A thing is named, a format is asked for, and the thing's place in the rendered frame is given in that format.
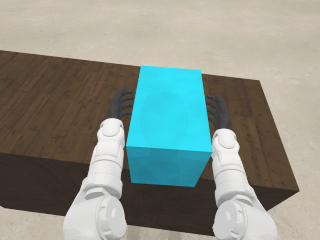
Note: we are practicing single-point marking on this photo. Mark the right robot upper arm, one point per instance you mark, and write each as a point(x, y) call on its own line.
point(235, 220)

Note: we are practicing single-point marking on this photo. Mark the carton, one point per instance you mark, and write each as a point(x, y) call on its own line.
point(169, 140)

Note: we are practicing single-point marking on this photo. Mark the right robot hand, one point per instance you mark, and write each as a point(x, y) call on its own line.
point(222, 118)

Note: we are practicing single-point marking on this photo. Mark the left robot upper arm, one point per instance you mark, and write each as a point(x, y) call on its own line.
point(100, 218)

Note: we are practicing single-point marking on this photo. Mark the left robot forearm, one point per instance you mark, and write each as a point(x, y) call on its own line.
point(104, 175)

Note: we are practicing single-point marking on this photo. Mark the pedestal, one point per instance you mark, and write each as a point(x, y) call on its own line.
point(51, 109)

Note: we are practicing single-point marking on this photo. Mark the right robot forearm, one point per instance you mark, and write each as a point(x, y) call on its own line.
point(228, 171)

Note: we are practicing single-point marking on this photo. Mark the left robot hand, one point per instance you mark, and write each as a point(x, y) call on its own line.
point(116, 106)

